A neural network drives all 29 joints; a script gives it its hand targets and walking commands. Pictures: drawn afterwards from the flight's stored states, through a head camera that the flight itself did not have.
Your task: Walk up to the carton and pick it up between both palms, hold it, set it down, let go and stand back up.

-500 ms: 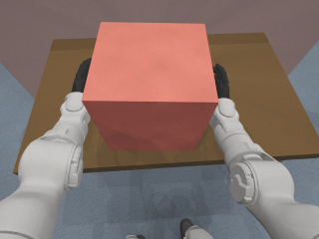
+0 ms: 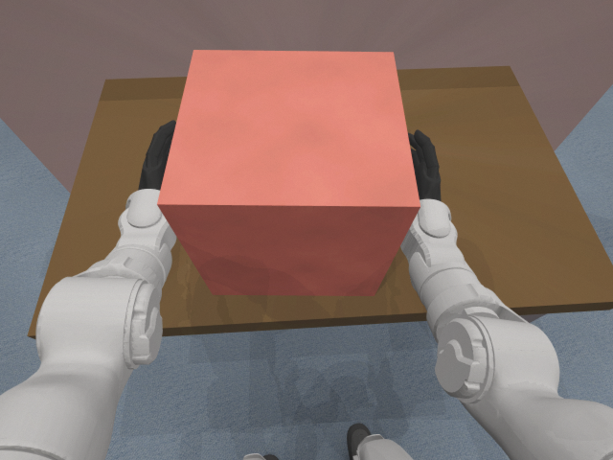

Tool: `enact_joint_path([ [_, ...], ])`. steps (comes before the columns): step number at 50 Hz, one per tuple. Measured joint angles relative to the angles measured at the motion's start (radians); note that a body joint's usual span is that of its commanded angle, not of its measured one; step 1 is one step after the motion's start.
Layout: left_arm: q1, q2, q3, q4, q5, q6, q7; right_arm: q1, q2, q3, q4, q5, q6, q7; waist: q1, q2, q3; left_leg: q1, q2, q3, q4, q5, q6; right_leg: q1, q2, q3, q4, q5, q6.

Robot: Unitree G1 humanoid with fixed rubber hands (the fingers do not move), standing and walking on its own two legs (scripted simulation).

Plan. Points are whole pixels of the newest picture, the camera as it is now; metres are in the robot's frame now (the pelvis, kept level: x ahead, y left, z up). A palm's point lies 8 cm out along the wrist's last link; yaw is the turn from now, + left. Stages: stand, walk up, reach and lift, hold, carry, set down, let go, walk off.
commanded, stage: reach and lift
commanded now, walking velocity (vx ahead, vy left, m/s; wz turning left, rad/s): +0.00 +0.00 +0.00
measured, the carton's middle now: (293, 186) +0.46 +0.01 +0.02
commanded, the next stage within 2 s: none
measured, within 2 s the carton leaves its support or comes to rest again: leaves its support in 0.24 s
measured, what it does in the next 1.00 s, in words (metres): stands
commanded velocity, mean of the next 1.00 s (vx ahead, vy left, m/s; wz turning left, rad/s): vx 0.00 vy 0.00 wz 0.00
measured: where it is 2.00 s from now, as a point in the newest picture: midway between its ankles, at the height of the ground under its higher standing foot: outside the picture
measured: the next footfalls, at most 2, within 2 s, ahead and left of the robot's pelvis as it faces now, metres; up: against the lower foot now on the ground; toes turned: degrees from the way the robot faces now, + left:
none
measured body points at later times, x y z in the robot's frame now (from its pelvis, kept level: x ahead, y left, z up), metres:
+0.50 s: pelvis -0.01 +0.00 +0.00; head +0.08 +0.00 +0.44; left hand +0.45 +0.18 +0.07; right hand +0.42 -0.17 +0.05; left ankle -0.02 +0.10 -0.73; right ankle +0.04 -0.16 -0.73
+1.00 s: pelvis -0.02 -0.01 +0.00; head +0.05 -0.01 +0.45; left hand +0.43 +0.17 +0.07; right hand +0.41 -0.18 +0.06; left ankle -0.02 +0.10 -0.73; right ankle +0.04 -0.16 -0.73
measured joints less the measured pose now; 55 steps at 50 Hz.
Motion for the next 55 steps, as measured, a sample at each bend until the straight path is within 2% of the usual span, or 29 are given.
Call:
enact_joint_path([
  [20,0.015,-0.009,0.000,0.000,0.000,-0.076,0.002,0.029,0.007,-0.002,0.000,-0.002,-0.098,-0.004,0.000,0.000,0.003,0.002,0.000,-0.003,-0.004,0.015,-0.003,0.003,-0.001,-0.005,-0.003,0.013,-0.001],
  [35,0.030,-0.015,0.000,-0.014,0.000,-0.082,0.008,0.039,0.006,0.001,0.000,-0.003,-0.112,-0.003,0.000,0.000,0.003,0.002,0.000,-0.004,-0.017,0.035,-0.007,0.000,-0.001,-0.005,-0.007,0.028,-0.005],
  [44,0.068,-0.033,-0.004,-0.049,-0.039,-0.049,0.013,0.044,-0.020,0.065,0.000,-0.003,-0.076,-0.012,0.000,0.001,-0.005,0.003,0.000,-0.004,-0.025,0.043,-0.009,-0.002,-0.001,-0.006,-0.008,0.032,-0.008],
  [55,0.104,-0.053,-0.081,-0.093,-0.120,0.030,0.040,0.051,-0.069,0.198,-0.002,0.014,0.012,-0.040,0.000,0.018,-0.063,0.003,0.000,-0.004,-0.026,0.045,-0.010,-0.002,-0.001,-0.006,-0.008,0.033,-0.008],
])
